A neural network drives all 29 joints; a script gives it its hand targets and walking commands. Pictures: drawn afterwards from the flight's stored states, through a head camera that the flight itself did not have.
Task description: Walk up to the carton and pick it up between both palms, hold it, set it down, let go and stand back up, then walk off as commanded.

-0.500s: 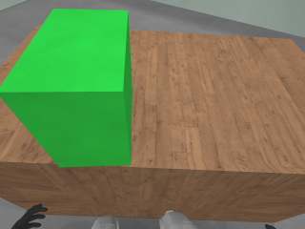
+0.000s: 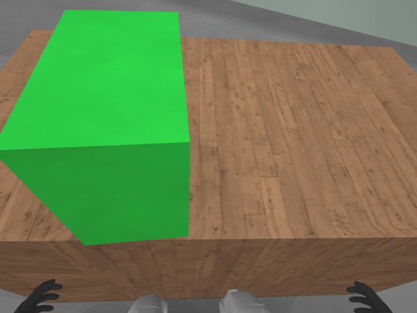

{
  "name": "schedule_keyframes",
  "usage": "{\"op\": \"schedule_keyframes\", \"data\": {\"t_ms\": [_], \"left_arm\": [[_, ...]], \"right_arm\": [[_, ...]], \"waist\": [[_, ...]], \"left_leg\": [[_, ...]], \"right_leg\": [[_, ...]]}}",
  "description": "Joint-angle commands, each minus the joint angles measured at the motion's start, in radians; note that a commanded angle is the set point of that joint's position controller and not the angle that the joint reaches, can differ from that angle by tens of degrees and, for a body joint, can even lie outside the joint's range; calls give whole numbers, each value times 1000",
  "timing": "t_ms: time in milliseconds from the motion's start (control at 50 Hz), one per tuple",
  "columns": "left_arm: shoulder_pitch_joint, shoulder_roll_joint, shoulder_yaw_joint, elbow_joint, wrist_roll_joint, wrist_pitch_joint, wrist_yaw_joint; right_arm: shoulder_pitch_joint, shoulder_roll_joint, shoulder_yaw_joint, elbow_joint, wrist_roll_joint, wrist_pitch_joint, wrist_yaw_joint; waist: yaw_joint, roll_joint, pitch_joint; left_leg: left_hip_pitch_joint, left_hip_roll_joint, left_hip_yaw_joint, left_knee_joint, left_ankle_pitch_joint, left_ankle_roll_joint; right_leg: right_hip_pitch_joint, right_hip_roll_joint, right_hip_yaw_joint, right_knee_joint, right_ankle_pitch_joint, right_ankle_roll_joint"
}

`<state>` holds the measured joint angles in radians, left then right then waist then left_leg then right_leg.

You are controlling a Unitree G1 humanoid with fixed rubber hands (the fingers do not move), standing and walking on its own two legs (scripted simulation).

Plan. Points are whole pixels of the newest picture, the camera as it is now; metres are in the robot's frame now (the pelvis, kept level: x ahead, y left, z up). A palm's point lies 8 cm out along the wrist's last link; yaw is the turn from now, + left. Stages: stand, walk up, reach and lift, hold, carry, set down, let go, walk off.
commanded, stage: walk up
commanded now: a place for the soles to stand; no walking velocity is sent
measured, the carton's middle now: (130, 130) +0.39 +0.15 +0.13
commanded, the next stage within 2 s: none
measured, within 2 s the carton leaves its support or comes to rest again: neither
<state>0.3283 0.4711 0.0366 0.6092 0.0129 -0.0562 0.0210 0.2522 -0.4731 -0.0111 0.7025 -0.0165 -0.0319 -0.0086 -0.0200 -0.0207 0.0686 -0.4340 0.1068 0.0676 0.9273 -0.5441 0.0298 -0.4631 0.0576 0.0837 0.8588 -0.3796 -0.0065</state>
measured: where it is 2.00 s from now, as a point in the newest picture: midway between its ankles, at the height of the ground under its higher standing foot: outside the picture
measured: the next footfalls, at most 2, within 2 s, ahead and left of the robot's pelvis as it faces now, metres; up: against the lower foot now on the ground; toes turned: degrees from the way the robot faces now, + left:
left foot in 0.92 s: -0.01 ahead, +0.18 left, +0.00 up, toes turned +5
right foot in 1.26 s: -0.13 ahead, +0.01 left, +0.00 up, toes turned +0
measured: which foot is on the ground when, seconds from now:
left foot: down 0.00-0.80, up 0.82-0.90, down 0.92-1.00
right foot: down 0.00-0.94, up 0.96-1.00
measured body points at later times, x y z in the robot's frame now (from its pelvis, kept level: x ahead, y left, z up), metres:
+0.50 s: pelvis +0.00 +0.01 +0.00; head +0.02 +0.02 +0.45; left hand +0.13 +0.34 -0.08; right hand +0.11 -0.32 -0.07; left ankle +0.02 +0.14 -0.70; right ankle +0.06 -0.13 -0.69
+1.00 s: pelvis -0.08 +0.08 -0.01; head -0.04 +0.08 +0.44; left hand +0.02 +0.42 -0.09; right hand +0.03 -0.25 -0.10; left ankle -0.05 +0.17 -0.70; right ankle +0.03 -0.11 -0.67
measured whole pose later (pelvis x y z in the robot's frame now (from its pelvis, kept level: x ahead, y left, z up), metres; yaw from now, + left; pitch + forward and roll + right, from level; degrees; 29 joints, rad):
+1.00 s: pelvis -0.08 +0.08 -0.01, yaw +1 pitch -4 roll -3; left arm 0.32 0.47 0.04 0.61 0.00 -0.02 0.11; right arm 0.22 -0.47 -0.01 0.69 -0.02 0.06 0.03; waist -0.02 0.04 0.17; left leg -0.45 0.06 0.05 0.98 -0.47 0.04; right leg -0.58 0.00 0.10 1.00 -0.45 -0.02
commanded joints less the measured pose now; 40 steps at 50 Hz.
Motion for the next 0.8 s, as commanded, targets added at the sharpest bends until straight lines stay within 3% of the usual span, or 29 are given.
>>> {"op": "schedule_keyframes", "data": {"t_ms": [0, 20, 40, 60, 80, 120, 160, 180, 200, 220, 240, 260, 300, 320, 340, 360, 400, 420, 460, 480, 500, 520, 560, 600, 620, 640, 660, 720, 780], "left_arm": [[-66, 231, 71, 0, 2, -11, 13], [-86, 171, 53, -10, -7, -7, 9], [-63, 136, 58, -12, -2, -2, 10], [-19, 177, 61, 5, -7, -3, 12], [-58, 182, 63, 6, -8, -6, 10], [-11, 143, 58, 20, -7, -25, 1], [32, 155, 63, 39, 3, -35, 0], [81, 175, 77, 44, 1, -47, 8], [94, 222, 81, 60, 10, -48, 12], [86, 281, 96, 48, 4, -42, 14], [69, 285, 100, 40, -8, -38, 13], [12, 294, 90, 20, -6, -30, 13], [-50, 238, 70, 11, -9, -19, 13], [-98, 178, 53, -2, -9, -13, 10], [-89, 158, 54, -24, 1, -10, 6], [-82, 145, 42, -4, -4, -4, 12], [-56, 177, 49, 12, 9, -11, 1], [-11, 178, 53, 31, 1, -15, -4], [50, 179, 65, 46, 11, -32, -5], [81, 195, 78, 55, 23, -40, -3], [81, 249, 89, 50, 17, -49, 6], [76, 300, 100, 47, 10, -46, 3], [32, 294, 98, 36, 8, -31, 9], [-40, 236, 75, 19, 0, -20, 9], [-9, 244, 68, 42, -27, -10, 47], [-18, 249, 64, 22, -32, -6, 54], [-4, 260, 69, 31, -31, 3, 60], [91, 287, 81, 55, -22, 9, 77], [-9, 345, 113, 24, -1, 2, 95]], "right_arm": [[93, -196, -90, -2, 5, -35, 4], [146, -224, -100, 1, -3, -43, 2], [97, -274, -117, -4, -9, -52, 5], [98, -308, -116, -27, -10, -51, 8], [70, -280, -119, -18, -14, -49, 2], [18, -265, -104, -60, -6, -52, 0], [-26, -237, -87, -67, 9, -42, 4], [-4, -204, -80, -73, 13, -41, 5], [-3, -169, -74, -83, 22, -39, 2], [-8, -143, -60, -85, 28, -35, 2], [-2, -146, -62, -83, 29, -22, 2], [-4, -159, -62, -63, 32, -28, 1], [41, -163, -69, -27, 9, -42, -1], [80, -196, -83, -7, 0, -48, 1], [117, -275, -104, -2, -4, -53, 2], [97, -297, -114, 0, -17, -55, 2], [22, -304, -107, -25, -9, -51, 3], [-2, -282, -104, -31, -14, -43, 5], [-41, -238, -85, -62, 3, -40, 12], [-30, -196, -71, -72, 3, -32, 12], [-70, -133, -59, -90, 18, -26, 13], [-33, -161, -66, -82, 18, -15, 10], [-36, -173, -60, -49, 0, -17, 10], [28, -177, -81, -17, 5, -33, 11], [-19, -221, -89, -71, -36, 12, 17], [25, -212, -85, -79, -7, 24, 16], [18, -212, -95, -80, -4, 40, 20], [-85, -196, -98, -127, 8, 76, 25], [-53, -200, -118, -122, 0, 95, 29]], "waist": [[-50, 0, -102], [-60, 55, -83], [-52, 221, -56], [-46, 227, -46], [-46, 133, -22], [-2, 186, -91], [24, 103, -133], [54, 83, -177], [54, -38, -212], [53, -62, -223], [42, -98, -180], [29, -87, -155], [-16, -9, -85], [-44, 30, -83], [-77, 180, -105], [-74, 237, -14], [-35, 185, -12], [-3, 193, -29], [49, 92, -128], [73, -15, -106], [61, -162, -86], [47, -141, -104], [32, -76, -38], [1, -64, -96], [-1, 93, 10], [-27, 107, -109], [-12, 84, -110], [48, -21, -64], [23, -134, -21]], "left_leg": [[142, -26, -44, -197, 198, 50], [215, 90, -221, -366, 78, 73], [238, 251, -416, -515, 15, 162], [242, 335, -491, -520, 87, 233], [245, 307, -426, -477, 240, 238], [277, 271, -300, -364, 569, 227], [148, 158, -91, -201, 675, 146], [77, 122, -62, -93, 678, 94], [-5, 44, -13, 12, 509, 49], [-90, -26, -7, 60, 309, 9], [-140, -51, -55, 27, 66, 17], [-76, -49, -48, -45, 21, 21], [47, -25, -80, -201, 90, 37], [156, 52, -169, -325, 47, 64], [272, 199, -352, -451, -8, 131], [258, 311, -482, -528, 67, 202], [166, 315, -398, -497, 140, 229], [159, 239, -261, -424, 213, 200], [39, 157, -143, -285, 249, 135], [-81, 102, -56, -130, 186, 68], [-170, -11, -5, 31, 85, 6], [-213, -58, -53, 33, -67, 2], [-201, -52, -74, -29, -132, 21], [18, -50, -44, -214, 55, 36], [-9, 6, -109, -111, 458, 43], [68, 27, -114, -97, 626, 65], [62, 54, -106, -114, 667, 78], [-64, -30, -63, 70, 508, 37], [-95, -56, -114, 276, 9, 19]], "right_leg": [[-26, -155, 276, -200, 203, -147], [-170, -76, 137, -35, 116, -106], [-285, 27, -7, 134, -77, -51], [-294, 14, -41, 174, -209, -22], [-283, -21, -37, 160, -204, -30], [-171, -56, -84, 27, -132, -39], [49, -17, -122, -162, 133, -58], [179, -29, -32, -205, 243, -82], [248, -87, 135, -201, 399, -124], [285, -219, 414, -223, 448, -221], [284, -253, 470, -233, 423, -274], [203, -247, 471, -245, 328, -280], [25, -203, 337, -194, 236, -200], [-111, -125, 189, -104, 172, -136], [-266, -15, 14, 101, 83, -78], [-352, 3, -48, 143, -153, -39], [-230, -76, -69, 94, -164, -34], [-137, -56, -96, 3, -118, -38], [101, -7, -110, -158, 57, -66], [173, -74, 82, -219, 54, -100], [178, -200, 408, -352, 76, -176], [227, -257, 579, -382, 18, -243], [161, -284, 556, -377, -10, -269], [58, -197, 354, -308, -29, -181], [-32, -217, 290, -173, 508, -171], [-24, -180, 181, -97, 648, -149], [8, -153, 120, -62, 584, -129], [62, -254, 309, -163, 527, -221], [-69, -420, 518, -346, 398, -331]]}}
